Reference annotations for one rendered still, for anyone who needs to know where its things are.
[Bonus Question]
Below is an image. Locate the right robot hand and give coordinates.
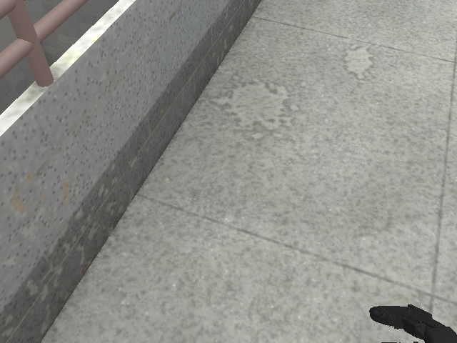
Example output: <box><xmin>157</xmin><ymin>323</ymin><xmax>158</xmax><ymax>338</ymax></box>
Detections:
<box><xmin>369</xmin><ymin>304</ymin><xmax>457</xmax><ymax>343</ymax></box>

